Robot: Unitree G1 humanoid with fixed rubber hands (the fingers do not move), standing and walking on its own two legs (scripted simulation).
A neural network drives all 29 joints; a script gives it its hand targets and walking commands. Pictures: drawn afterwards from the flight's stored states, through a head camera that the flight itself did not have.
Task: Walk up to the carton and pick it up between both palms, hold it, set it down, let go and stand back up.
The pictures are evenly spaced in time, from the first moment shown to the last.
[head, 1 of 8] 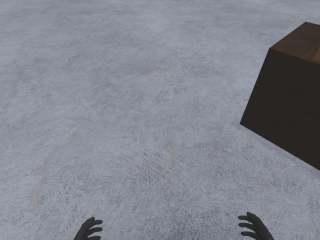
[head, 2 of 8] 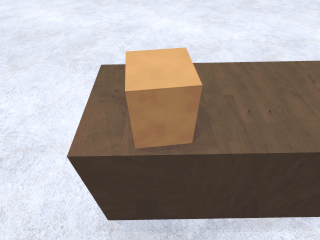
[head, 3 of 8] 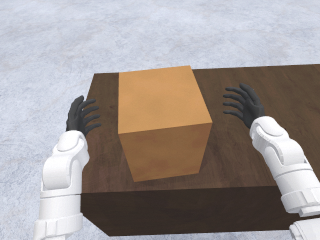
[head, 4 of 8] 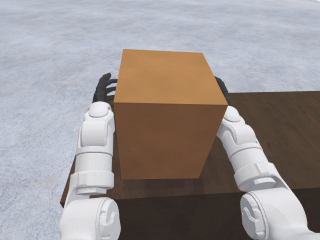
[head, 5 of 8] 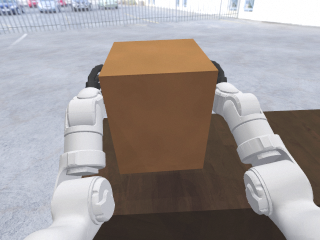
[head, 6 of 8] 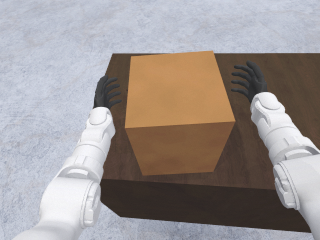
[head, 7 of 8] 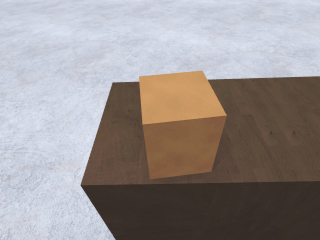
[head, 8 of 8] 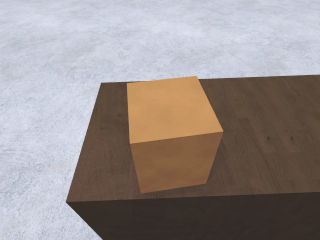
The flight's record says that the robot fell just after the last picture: no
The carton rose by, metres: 0.23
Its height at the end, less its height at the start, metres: +0.00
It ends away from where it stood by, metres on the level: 0.01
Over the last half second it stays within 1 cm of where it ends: yes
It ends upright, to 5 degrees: yes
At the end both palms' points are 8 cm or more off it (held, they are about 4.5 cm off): yes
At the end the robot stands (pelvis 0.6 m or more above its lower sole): yes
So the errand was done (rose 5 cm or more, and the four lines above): yes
